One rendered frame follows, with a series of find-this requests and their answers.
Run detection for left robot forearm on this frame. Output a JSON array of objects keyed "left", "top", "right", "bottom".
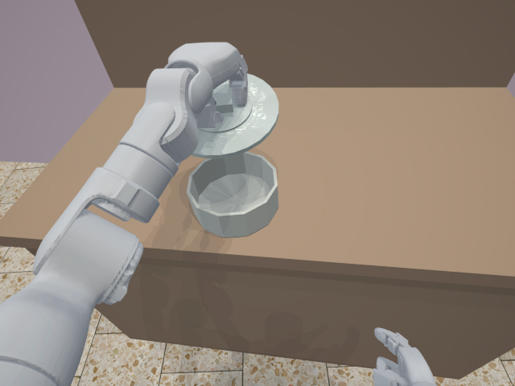
[{"left": 33, "top": 57, "right": 213, "bottom": 275}]

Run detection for robot left upper arm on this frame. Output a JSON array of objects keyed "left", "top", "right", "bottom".
[{"left": 0, "top": 209, "right": 143, "bottom": 386}]

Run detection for right robot hand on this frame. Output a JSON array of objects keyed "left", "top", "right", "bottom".
[{"left": 373, "top": 327, "right": 436, "bottom": 386}]

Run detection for knob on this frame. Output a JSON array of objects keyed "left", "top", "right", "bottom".
[{"left": 212, "top": 84, "right": 233, "bottom": 113}]

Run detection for table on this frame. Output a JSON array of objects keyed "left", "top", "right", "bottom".
[{"left": 0, "top": 0, "right": 515, "bottom": 380}]

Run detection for pot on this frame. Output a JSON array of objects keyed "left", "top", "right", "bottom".
[{"left": 187, "top": 151, "right": 278, "bottom": 238}]

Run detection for lid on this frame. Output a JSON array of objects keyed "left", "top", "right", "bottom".
[{"left": 192, "top": 73, "right": 278, "bottom": 158}]

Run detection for left robot hand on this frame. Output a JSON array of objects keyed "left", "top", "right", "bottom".
[{"left": 168, "top": 42, "right": 248, "bottom": 128}]

